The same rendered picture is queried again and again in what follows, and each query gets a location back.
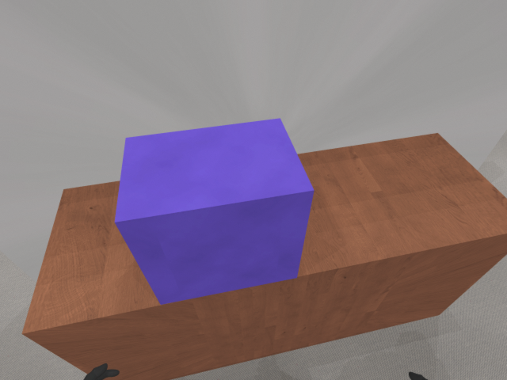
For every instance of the pedestal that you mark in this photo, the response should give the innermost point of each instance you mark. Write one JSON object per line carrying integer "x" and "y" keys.
{"x": 398, "y": 230}

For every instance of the carton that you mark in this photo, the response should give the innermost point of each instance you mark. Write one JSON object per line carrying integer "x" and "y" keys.
{"x": 214, "y": 209}

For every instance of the robot left hand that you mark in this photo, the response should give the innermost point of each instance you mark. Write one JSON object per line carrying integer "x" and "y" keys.
{"x": 101, "y": 372}

